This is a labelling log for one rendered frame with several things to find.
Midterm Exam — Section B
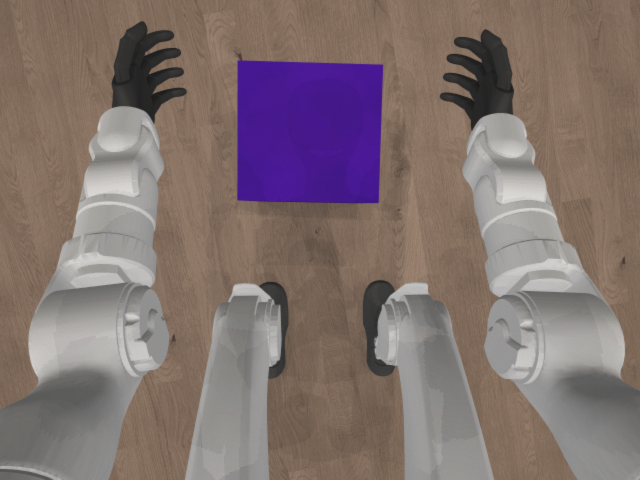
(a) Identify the right robot forearm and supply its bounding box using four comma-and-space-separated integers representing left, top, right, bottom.
462, 113, 625, 368

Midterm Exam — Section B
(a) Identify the carton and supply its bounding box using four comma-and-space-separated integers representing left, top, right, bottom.
237, 60, 383, 203

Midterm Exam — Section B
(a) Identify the left robot forearm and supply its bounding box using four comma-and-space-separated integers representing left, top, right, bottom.
28, 106, 164, 377

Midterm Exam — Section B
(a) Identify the right robot hand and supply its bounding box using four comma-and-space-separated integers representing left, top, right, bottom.
440, 29, 514, 130

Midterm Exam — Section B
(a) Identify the right robot upper arm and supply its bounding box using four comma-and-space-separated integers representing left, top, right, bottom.
484, 290, 640, 480

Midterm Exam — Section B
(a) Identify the left robot shin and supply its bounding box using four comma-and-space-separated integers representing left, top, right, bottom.
212, 283, 277, 365

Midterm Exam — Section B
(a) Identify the left robot hand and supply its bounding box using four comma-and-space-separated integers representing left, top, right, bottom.
112, 21, 187, 123

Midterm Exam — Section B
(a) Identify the right robot foot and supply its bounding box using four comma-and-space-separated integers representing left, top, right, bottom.
363, 280, 395, 376

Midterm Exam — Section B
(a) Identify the left robot upper arm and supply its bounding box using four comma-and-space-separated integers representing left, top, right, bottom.
0, 282, 169, 480

